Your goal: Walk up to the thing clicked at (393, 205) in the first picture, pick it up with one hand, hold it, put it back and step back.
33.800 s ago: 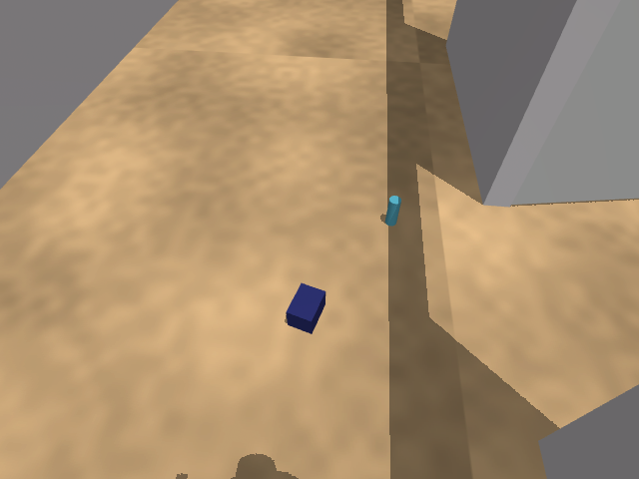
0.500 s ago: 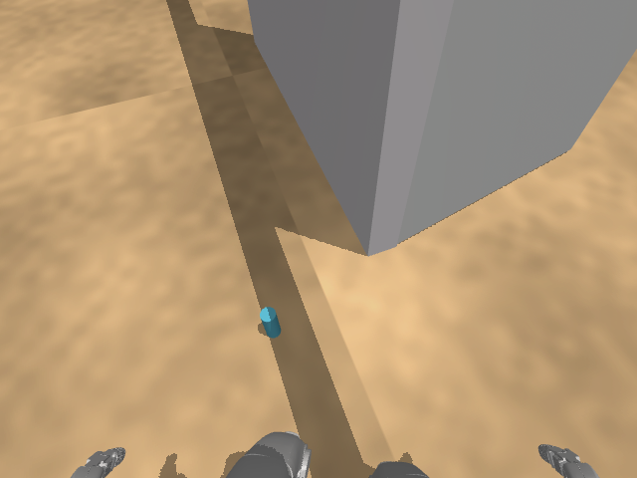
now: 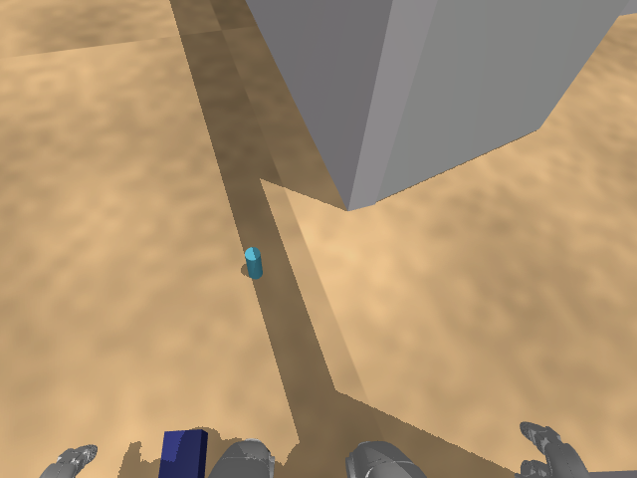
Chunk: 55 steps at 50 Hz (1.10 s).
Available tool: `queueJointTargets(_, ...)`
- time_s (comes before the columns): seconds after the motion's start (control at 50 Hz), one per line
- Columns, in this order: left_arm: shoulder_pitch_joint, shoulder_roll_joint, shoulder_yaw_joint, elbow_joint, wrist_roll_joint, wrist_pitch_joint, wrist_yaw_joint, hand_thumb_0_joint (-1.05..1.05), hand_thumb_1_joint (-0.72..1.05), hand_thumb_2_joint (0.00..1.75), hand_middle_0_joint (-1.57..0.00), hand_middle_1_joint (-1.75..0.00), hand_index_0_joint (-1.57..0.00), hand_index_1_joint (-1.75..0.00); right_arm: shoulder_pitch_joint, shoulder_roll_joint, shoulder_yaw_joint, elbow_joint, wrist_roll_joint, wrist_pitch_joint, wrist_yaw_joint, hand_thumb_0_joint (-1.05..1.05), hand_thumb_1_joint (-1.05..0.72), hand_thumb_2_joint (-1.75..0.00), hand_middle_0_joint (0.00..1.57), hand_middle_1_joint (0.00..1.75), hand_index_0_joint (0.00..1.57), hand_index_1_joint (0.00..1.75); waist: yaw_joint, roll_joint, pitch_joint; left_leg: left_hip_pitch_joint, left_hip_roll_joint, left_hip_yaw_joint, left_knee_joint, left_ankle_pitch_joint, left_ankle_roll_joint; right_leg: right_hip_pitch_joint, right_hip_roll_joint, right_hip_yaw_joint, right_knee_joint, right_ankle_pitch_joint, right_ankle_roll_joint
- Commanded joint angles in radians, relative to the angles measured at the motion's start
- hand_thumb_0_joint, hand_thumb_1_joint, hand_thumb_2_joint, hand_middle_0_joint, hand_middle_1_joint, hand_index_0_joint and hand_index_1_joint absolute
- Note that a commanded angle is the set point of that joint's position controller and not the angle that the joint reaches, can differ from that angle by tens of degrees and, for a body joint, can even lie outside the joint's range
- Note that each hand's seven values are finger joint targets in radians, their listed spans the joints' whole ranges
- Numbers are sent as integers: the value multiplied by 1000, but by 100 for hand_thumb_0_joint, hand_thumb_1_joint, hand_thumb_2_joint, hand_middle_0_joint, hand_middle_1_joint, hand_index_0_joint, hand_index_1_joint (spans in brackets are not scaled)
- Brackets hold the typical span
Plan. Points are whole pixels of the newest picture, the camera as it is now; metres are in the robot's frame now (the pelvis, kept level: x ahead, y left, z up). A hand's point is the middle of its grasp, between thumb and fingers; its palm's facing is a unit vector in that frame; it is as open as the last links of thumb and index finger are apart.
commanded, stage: step back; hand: left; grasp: from the side
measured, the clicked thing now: (254, 263) +0.73 +0.22 -0.70
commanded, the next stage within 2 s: stand in 1.78 s
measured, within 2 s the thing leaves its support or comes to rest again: neither
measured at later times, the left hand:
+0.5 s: hand out of the picture -0.05 +0.24 -0.15, palm faces +0.08 -0.91 -0.41, open 7.3 cm
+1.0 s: hand out of the picture -0.28 +0.19 -0.14, palm faces +0.04 -0.91 -0.42, open 7.4 cm
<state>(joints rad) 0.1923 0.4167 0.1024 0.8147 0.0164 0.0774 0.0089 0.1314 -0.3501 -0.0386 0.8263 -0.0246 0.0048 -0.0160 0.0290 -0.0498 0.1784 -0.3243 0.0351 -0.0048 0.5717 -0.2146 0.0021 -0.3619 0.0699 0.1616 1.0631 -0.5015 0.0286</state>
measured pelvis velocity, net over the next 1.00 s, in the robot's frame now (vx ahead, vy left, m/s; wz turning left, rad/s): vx -0.30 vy -0.08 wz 0.01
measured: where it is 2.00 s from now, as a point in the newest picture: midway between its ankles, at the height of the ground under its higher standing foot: outside the picture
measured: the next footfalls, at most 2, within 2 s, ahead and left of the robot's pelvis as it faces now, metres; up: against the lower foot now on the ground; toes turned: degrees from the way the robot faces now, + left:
right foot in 0.10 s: -0.03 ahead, -0.15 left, +0.00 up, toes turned +2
left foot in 0.46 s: -0.16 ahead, +0.07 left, +0.00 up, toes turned +3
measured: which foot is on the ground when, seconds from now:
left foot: down 0.00-0.12, up 0.14-0.44, down 0.46-0.84, up 0.86-1.00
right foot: up 0.00-0.08, down 0.10-0.50, up 0.52-0.78, down 0.80-1.00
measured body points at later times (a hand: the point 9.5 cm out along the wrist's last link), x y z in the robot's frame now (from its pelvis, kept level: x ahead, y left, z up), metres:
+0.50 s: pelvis -0.18 -0.04 -0.02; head -0.11 -0.03 +0.43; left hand -0.05 +0.28 -0.12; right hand -0.08 -0.35 -0.14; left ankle -0.20 +0.07 -0.73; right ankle -0.07 -0.15 -0.73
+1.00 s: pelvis -0.30 -0.08 +0.00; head -0.29 -0.10 +0.45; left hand -0.29 +0.24 -0.11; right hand -0.20 -0.40 -0.13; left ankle -0.27 +0.07 -0.70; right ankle -0.33 -0.21 -0.73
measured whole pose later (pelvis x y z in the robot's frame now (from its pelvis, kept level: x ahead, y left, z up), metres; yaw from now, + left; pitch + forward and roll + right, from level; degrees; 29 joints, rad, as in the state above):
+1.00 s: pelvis -0.30 -0.08 +0.00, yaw +1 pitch -2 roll +0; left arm 0.29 0.35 0.06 0.98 0.04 -0.01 0.00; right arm 0.19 -0.42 -0.06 0.93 -0.02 0.04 0.02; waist 0.04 0.06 0.06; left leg -0.40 -0.02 -0.11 0.86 -0.41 -0.01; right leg -0.19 0.00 0.03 0.60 -0.37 0.00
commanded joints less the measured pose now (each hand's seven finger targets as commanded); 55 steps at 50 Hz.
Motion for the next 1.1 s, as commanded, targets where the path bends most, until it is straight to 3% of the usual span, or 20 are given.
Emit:
queueJointTargets(0.0,27,134,34,-71,4,-39,0,0,90,90,-20,-30,-20,-30,11,-300,-88,-80,-9,2,-21,0,-90,-90,20,30,20,30,-39,264,-250,237,222,-201,-59,381,226,13,-63,-89,-339,10,-10)
queueJointTargets(0.06,152,137,41,9,15,-47,-7,0,90,90,-20,-30,-20,-30,-45,-301,-85,-99,4,22,-16,0,-90,-90,20,30,20,30,13,233,-279,58,165,-157,22,216,146,236,-46,-146,-642,266,-51)
queueJointTargets(0.1,114,273,76,-27,33,-53,-11,0,90,90,-20,-30,-20,-30,-19,-208,-59,-120,17,27,-17,0,-90,-90,20,30,20,30,5,-151,-220,-274,-96,-73,274,-264,21,265,-307,290,-715,244,-158)
queueJointTargets(0.12,19,364,88,-76,36,-49,-9,0,90,90,-20,-30,-20,-30,-54,-230,-74,-122,16,28,-37,0,-90,-90,20,30,20,30,45,-261,-180,-180,-123,-111,522,-421,-10,-9,-484,422,-770,252,-330)
queueJointTargets(0.14,-54,340,84,-97,26,-53,-1,0,90,90,-20,-30,-20,-30,-41,-271,-92,-101,20,25,-37,0,-90,-90,20,30,20,30,11,-240,-111,-100,-77,-159,611,-392,-5,-179,-495,434,-800,232,-335)
queueJointTargets(0.2,-158,202,49,-113,26,-54,8,0,90,90,-20,-30,-20,-30,59,-235,-66,-36,31,22,-23,0,-90,-90,20,30,20,30,-63,-95,-124,-147,-170,-150,671,-235,-3,-9,-258,29,-635,509,-205)
queueJointTargets(0.32,2,173,45,-112,35,-43,25,0,90,90,-20,-30,-20,-30,27,-196,-46,-61,13,-1,-32,0,-90,-90,20,30,20,30,40,-167,-203,-226,-113,-70,353,-340,-31,352,-294,54,-552,719,-247)
queueJointTargets(0.42,-61,194,30,-140,9,-22,19,0,90,90,-20,-30,-20,-30,172,-205,-64,2,2,-2,-21,0,-90,-90,20,30,20,30,-25,-117,-288,78,-76,20,-126,-59,11,251,-290,29,-428,660,-184)
queueJointTargets(0.46,-50,144,10,-155,3,-17,12,0,90,90,-20,-30,-20,-30,161,-294,-89,-6,-17,1,-20,0,-90,-90,20,30,20,30,-22,100,-289,215,144,-296,-187,143,109,-25,-156,-45,-278,306,-85)
queueJointTargets(0.48,-100,148,14,-165,-4,-20,19,0,90,90,-20,-30,-20,-30,81,-393,-100,-33,-20,7,-10,0,-90,-90,20,30,20,30,-32,286,-238,128,331,-483,-233,244,241,-129,-9,-153,-89,-88,-45)
queueJointTargets(0.5,-151,181,33,-161,11,-17,30,0,90,90,-20,-30,-20,-30,53,-434,-111,-50,-25,3,-11,0,-90,-90,20,30,20,30,-77,301,-198,-67,415,-584,-271,224,341,-53,-22,-23,118,-176,-34)
queueJointTargets(0.58,-9,168,31,-68,-13,-9,12,0,90,90,-20,-30,-20,-30,-89,-269,-65,-75,-28,-2,-24,0,-90,-90,20,30,20,30,37,134,-135,-47,179,-188,-196,256,192,-96,45,22,271,21,-46)
queueJointTargets(0.7,-11,143,4,-45,5,-72,2,0,90,90,-20,-30,-20,-30,35,-261,-78,-40,-17,2,-3,0,-90,-90,20,30,20,30,-65,243,-242,287,175,-186,-138,-62,219,-62,-64,-104,-336,-22,-3)
queueJointTargets(0.76,110,129,7,57,10,-103,9,0,90,90,-20,-30,-20,-30,2,-293,-84,-32,-19,31,11,0,-90,-90,20,30,20,30,-14,239,-256,149,153,-129,-40,-110,177,188,-39,-185,-749,134,-41)
queueJointTargets(0.78,124,163,23,86,22,-112,13,0,90,90,-20,-30,-20,-30,13,-249,-73,-23,-15,36,12,0,-90,-90,20,30,20,30,-11,152,-233,32,105,-90,79,-88,131,274,-51,-99,-768,169,-57)
queueJointTargets(0.82,44,271,45,45,36,-123,14,0,90,90,-20,-30,-20,-30,15,-166,-43,-53,-12,28,13,0,-90,-90,20,30,20,30,-23,-83,-133,-278,-51,-65,238,-313,7,201,-340,350,-805,-78,-149)
queueJointTargets(0.84,-22,345,53,25,43,-118,18,0,90,90,-20,-30,-20,-30,-59,-233,-69,-44,-9,27,3,0,-90,-90,20,30,20,30,26,-123,-77,-135,-14,-164,323,-338,-7,-75,-475,459,-850,-203,-277)
queueJointTargets(0.9,-96,222,24,28,27,-133,17,0,90,90,-20,-30,-20,-30,-34,-239,-73,10,12,13,23,0,-90,-90,20,30,20,30,-32,-35,-28,-114,-53,-144,344,-168,-11,7,-287,120,-761,82,-188)
queueJointTargets(1.0,41,248,38,68,26,-131,10,0,90,90,-20,-30,-20,-30,-50,-213,-56,10,-9,-12,30,0,-90,-90,20,30,20,30,37,-146,-94,-131,-39,-59,151,-252,-22,197,-305,92,-687,219,-196)
queueJointTargets(1.08,-5,217,13,45,14,-110,1,0,90,90,-20,-30,-20,-30,58,-210,-77,69,-6,-39,31,0,-90,-90,20,30,20,30,-24,-104,-142,151,-81,13,-179,-105,12,120,-256,-13,-531,347,-153)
